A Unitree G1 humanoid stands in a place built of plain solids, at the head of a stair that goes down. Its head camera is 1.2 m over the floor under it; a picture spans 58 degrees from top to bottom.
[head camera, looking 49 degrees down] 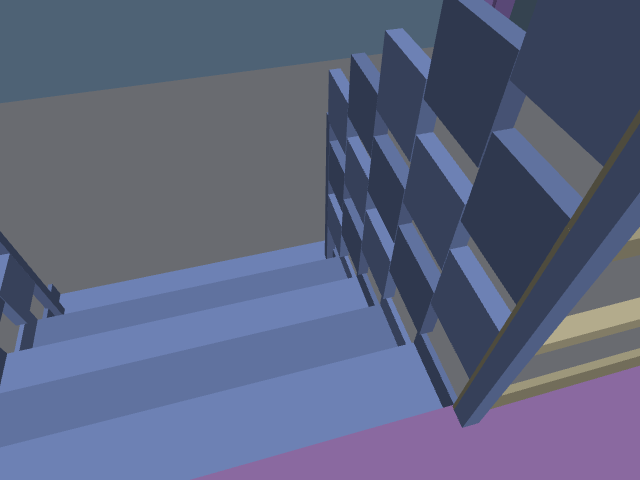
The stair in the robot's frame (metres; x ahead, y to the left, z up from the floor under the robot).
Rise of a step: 0.17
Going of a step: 0.28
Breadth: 1.62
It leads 15 degrees to the left of straight ahead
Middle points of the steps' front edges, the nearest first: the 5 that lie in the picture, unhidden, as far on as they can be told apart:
0.52 0.44 -0.17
0.79 0.51 -0.35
1.06 0.58 -0.52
1.33 0.65 -0.70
1.60 0.73 -0.87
